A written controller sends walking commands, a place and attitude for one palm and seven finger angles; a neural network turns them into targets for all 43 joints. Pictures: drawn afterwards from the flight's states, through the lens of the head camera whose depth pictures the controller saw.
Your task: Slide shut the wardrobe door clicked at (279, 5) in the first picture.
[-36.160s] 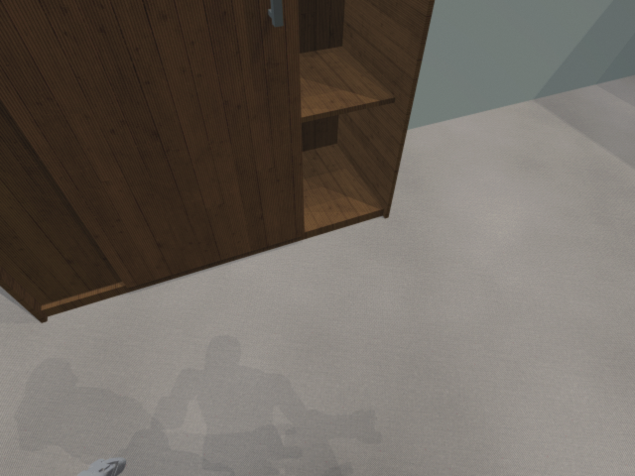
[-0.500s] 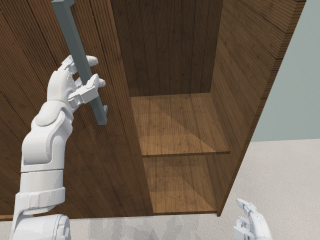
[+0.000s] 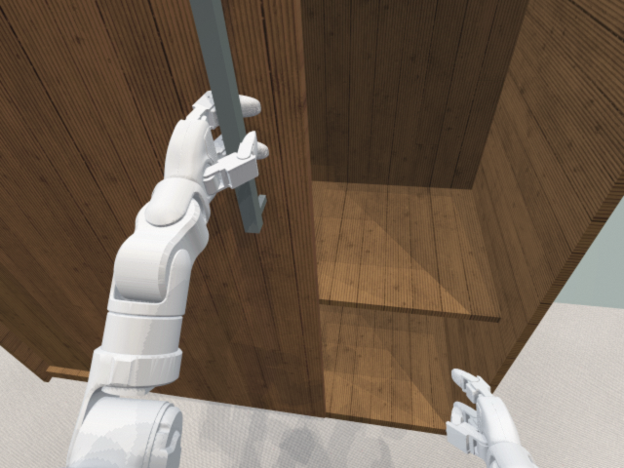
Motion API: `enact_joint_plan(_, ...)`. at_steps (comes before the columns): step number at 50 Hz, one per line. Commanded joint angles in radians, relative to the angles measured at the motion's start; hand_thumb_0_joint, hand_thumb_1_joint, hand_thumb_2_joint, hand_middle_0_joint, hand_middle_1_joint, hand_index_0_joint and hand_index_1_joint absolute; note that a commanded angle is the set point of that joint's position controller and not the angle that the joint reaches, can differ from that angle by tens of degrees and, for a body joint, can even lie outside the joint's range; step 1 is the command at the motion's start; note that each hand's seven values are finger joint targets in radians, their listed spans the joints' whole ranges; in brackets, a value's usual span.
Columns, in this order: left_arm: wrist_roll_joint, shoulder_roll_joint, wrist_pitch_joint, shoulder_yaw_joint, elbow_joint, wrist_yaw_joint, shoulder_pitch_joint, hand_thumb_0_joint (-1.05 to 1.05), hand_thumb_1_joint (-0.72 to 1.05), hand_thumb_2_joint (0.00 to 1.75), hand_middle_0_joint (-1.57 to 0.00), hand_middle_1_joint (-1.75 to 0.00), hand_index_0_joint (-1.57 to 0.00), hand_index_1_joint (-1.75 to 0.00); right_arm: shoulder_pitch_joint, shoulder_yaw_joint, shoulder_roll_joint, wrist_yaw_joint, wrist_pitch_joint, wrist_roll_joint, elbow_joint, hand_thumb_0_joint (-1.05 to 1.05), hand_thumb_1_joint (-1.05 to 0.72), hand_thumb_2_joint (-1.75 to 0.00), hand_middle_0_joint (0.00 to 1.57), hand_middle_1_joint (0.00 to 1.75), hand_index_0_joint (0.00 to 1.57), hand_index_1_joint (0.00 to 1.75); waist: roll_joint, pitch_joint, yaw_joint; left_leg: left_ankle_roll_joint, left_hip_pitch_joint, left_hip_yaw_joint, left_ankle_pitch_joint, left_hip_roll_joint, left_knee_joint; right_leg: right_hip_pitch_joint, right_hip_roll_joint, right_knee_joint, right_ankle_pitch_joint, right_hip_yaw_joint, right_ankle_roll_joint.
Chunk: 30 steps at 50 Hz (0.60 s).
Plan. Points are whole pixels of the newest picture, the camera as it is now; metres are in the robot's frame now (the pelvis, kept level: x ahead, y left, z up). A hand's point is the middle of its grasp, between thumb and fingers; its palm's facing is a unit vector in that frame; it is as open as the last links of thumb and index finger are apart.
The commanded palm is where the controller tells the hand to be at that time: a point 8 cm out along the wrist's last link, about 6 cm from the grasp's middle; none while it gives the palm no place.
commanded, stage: tug the door sideways, standing still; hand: left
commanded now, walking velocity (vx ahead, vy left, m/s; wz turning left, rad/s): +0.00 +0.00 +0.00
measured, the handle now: (239, 124) +0.43 +0.13 +0.27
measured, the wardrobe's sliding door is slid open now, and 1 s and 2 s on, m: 0.38 0.33 0.20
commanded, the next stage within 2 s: step sideways, sliding the door along in 0.54 s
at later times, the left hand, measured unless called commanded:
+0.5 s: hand (266, 163) +0.36 +0.09 +0.25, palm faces +0.03 -1.00 -0.06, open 6.0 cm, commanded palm +0.34 +0.08 +0.25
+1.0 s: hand (288, 165) +0.38 +0.07 +0.24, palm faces +0.05 -0.99 -0.15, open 6.2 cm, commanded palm +0.36 +0.10 +0.25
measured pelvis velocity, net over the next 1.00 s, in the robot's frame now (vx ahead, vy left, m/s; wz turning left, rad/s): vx -0.05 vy -0.04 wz -0.02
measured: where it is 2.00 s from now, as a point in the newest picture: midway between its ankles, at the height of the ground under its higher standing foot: outside the picture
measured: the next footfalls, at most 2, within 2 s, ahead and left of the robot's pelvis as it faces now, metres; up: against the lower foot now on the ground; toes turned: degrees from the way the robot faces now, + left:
right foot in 1.22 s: +0.08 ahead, -0.20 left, +0.00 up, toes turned -2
left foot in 1.44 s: +0.01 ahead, +0.01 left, +0.00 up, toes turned +5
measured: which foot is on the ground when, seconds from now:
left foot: down 0.00-1.00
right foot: down 0.00-1.00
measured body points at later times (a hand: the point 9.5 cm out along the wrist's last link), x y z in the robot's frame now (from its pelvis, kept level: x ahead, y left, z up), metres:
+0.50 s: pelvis -0.04 +0.02 +0.00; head -0.06 +0.00 +0.45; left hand +0.36 +0.14 +0.26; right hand +0.14 -0.18 -0.11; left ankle -0.03 +0.12 -0.74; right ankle -0.06 -0.10 -0.74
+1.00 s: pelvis -0.05 -0.04 -0.01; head -0.02 -0.06 +0.44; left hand +0.37 +0.12 +0.25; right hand +0.07 -0.27 -0.14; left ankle -0.04 +0.10 -0.72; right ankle -0.06 -0.11 -0.74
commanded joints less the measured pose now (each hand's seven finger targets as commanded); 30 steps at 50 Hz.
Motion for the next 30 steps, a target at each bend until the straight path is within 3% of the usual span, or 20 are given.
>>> enact_joint_plan(1, -0.038, -0.063, -0.111, -0.189, -0.204, -0.070, -0.549, 0.00, 0.90, 0.90, -0.45, -1.40, -0.45, -1.40, -0.150, -0.026, -0.073, 0.000, -0.042, -0.005, -0.162, 0.00, -0.90, -0.90, 0.20, 0.30, 0.20, 0.30, -0.054, -0.306, -0.092, 0.029, 0.272, -0.016, 0.610, 0.003, 0.037, -0.029, 0.023, 0.018, 0.625, 0.021, -0.018)
enact_joint_plan(9, -0.022, -0.164, -0.185, -0.290, -0.125, -0.038, -0.699, 0.00, 0.90, 0.90, -0.45, -1.40, -0.45, -1.40, -0.138, -0.030, -0.057, 0.018, -0.042, -0.008, -0.139, 0.00, -0.90, -0.90, 0.20, 0.30, 0.20, 0.30, -0.035, -0.298, -0.114, 0.010, 0.295, -0.052, 0.545, 0.020, 0.020, -0.080, 0.026, 0.013, 0.488, 0.016, -0.027)
enact_joint_plan(13, -0.014, -0.160, -0.219, -0.288, -0.104, -0.017, -0.778, 0.00, 0.90, 0.90, -0.45, -1.40, -0.45, -1.40, -0.114, -0.036, -0.058, 0.024, -0.050, -0.012, -0.122, 0.00, -0.90, -0.90, 0.20, 0.30, 0.20, 0.30, 0.004, -0.328, -0.116, -0.008, 0.316, -0.065, 0.534, 0.022, 0.010, -0.090, 0.030, 0.005, 0.439, 0.014, -0.031)
enact_joint_plan(15, -0.018, -0.180, -0.229, -0.290, -0.058, -0.011, -0.786, 0.00, 0.90, 0.90, -0.45, -1.40, -0.45, -1.40, -0.105, -0.037, -0.058, 0.025, -0.059, -0.013, -0.114, 0.00, -0.90, -0.90, 0.20, 0.30, 0.20, 0.30, -0.037, -0.324, -0.117, -0.006, 0.304, -0.066, 0.509, 0.020, 0.005, -0.090, 0.033, 0.004, 0.431, 0.011, -0.030)
enact_joint_plan(20, -0.016, -0.202, -0.256, -0.296, 0.008, 0.012, -0.838, 0.00, 0.90, 0.90, -0.45, -1.40, -0.45, -1.40, -0.083, -0.041, -0.056, 0.028, -0.079, -0.012, -0.090, 0.00, -0.90, -0.90, 0.20, 0.30, 0.20, 0.30, -0.011, -0.305, -0.120, -0.018, 0.297, -0.071, 0.457, 0.022, -0.007, -0.118, 0.037, -0.006, 0.374, 0.010, -0.030)
enact_joint_plan(22, -0.016, -0.196, -0.268, -0.293, 0.049, 0.021, -0.839, 0.00, 0.90, 0.90, -0.45, -1.40, -0.45, -1.40, -0.072, -0.045, -0.061, 0.028, -0.085, -0.014, -0.077, 0.00, -0.90, -0.90, 0.20, 0.30, 0.20, 0.30, -0.061, -0.296, -0.117, -0.015, 0.269, -0.071, 0.424, 0.024, -0.015, -0.102, 0.037, -0.011, 0.356, 0.007, -0.030)
enact_joint_plan(24, -0.013, -0.208, -0.285, -0.300, 0.045, 0.029, -0.892, 0.00, 0.90, 0.90, -0.45, -1.40, -0.45, -1.40, -0.063, -0.045, -0.058, 0.030, -0.100, -0.011, -0.073, 0.00, -0.90, -0.90, 0.20, 0.30, 0.20, 0.30, -0.015, -0.305, -0.125, -0.020, 0.288, -0.074, 0.397, 0.022, -0.020, -0.127, 0.040, -0.014, 0.335, 0.012, -0.030)
enact_joint_plan(27, -0.014, -0.214, -0.298, -0.298, 0.109, 0.041, -0.886, 0.00, 0.90, 0.90, -0.45, -1.40, -0.45, -1.40, -0.048, -0.047, -0.061, 0.028, -0.112, -0.012, -0.057, 0.00, -0.90, -0.90, 0.20, 0.30, 0.20, 0.30, -0.042, -0.282, -0.122, -0.018, 0.252, -0.072, 0.348, 0.021, -0.031, -0.121, 0.040, -0.020, 0.307, 0.010, -0.029)
enact_joint_plan(30, -0.008, -0.229, -0.315, -0.308, 0.125, 0.050, -0.925, 0.00, 0.90, 0.90, -0.45, -1.40, -0.45, -1.40, -0.043, -0.050, -0.060, 0.028, -0.130, -0.007, -0.051, 0.00, -0.90, -0.90, 0.20, 0.30, 0.20, 0.30, -0.021, -0.283, -0.130, -0.016, 0.256, -0.070, 0.304, 0.021, -0.035, -0.145, 0.042, -0.022, 0.287, 0.015, -0.026)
